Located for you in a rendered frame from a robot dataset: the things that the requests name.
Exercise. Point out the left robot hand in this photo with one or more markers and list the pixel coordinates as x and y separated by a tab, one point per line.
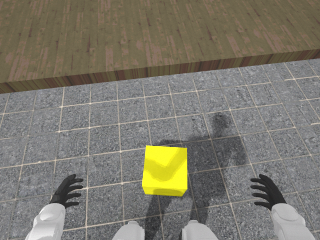
61	195

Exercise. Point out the robot right forearm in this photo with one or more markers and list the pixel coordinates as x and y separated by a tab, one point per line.
288	224

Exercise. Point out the carton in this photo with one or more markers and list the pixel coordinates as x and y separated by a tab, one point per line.
165	171

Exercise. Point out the right robot hand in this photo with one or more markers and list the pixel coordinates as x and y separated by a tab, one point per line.
273	195

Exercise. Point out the robot left forearm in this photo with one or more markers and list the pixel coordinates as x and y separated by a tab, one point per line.
49	223

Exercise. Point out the left robot shin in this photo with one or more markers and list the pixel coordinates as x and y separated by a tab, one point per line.
133	222

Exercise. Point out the left robot thigh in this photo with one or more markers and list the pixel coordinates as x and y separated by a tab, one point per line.
130	232

